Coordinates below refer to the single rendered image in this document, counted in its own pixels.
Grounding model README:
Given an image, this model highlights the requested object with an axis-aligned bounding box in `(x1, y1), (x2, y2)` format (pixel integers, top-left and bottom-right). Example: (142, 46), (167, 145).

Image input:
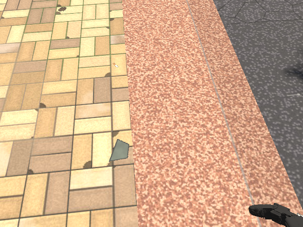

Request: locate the right robot hand
(248, 203), (303, 227)

